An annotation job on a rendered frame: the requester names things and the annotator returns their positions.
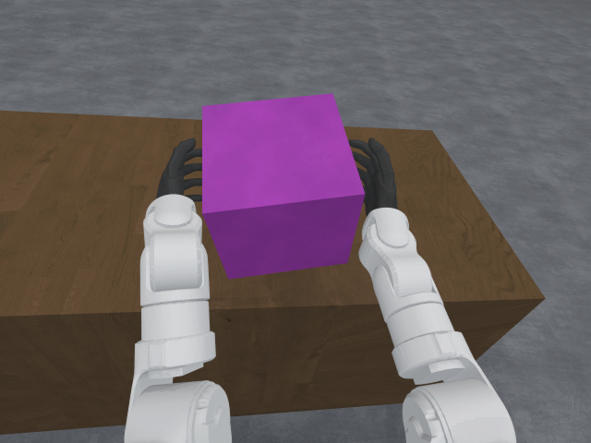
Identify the pedestal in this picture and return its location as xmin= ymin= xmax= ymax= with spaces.
xmin=0 ymin=111 xmax=546 ymax=435

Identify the left robot hand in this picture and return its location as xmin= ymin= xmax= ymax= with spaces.
xmin=156 ymin=138 xmax=202 ymax=202

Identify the robot right upper arm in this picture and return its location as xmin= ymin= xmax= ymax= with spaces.
xmin=403 ymin=377 xmax=516 ymax=443

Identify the robot left forearm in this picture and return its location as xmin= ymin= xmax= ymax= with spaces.
xmin=125 ymin=194 xmax=216 ymax=443

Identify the robot right forearm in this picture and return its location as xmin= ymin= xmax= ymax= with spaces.
xmin=358 ymin=208 xmax=516 ymax=442

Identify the carton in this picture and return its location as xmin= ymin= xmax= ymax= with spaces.
xmin=202 ymin=93 xmax=365 ymax=280

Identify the robot left upper arm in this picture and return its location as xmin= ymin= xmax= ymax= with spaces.
xmin=126 ymin=380 xmax=232 ymax=443

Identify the right robot hand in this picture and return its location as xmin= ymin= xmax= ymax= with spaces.
xmin=348 ymin=138 xmax=398 ymax=216

